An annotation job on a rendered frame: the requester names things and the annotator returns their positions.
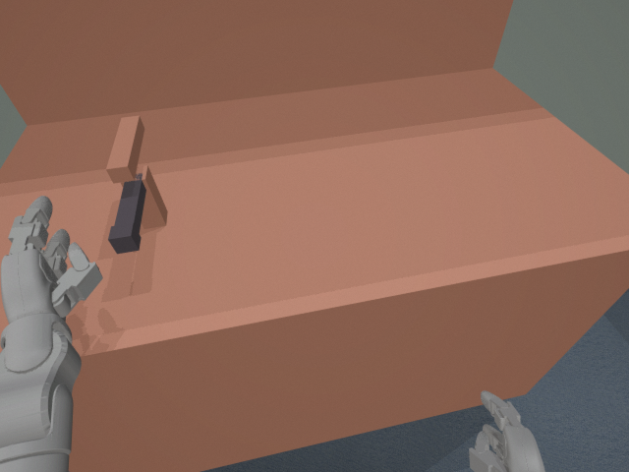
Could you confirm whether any robot right hand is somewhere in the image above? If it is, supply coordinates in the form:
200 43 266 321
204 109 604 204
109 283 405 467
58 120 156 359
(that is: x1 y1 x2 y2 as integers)
469 390 545 472

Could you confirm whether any counter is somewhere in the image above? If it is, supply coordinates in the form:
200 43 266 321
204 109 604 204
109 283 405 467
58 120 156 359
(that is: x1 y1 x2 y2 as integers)
0 0 629 472

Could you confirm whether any tap lever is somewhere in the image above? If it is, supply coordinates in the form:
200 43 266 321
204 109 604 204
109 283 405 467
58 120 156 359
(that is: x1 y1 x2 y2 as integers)
108 173 146 254

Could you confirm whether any robot left hand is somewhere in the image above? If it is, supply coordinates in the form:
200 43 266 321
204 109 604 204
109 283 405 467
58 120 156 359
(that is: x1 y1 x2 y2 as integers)
1 196 103 324

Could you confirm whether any left robot forearm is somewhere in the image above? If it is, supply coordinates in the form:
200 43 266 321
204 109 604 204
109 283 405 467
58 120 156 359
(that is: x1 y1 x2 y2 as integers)
0 313 82 472

